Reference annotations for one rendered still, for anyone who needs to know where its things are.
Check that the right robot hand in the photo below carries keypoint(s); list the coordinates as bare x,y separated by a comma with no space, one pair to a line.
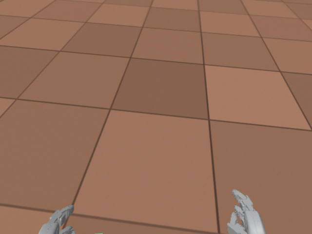
250,218

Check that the left robot hand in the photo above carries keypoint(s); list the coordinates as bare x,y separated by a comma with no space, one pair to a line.
56,220

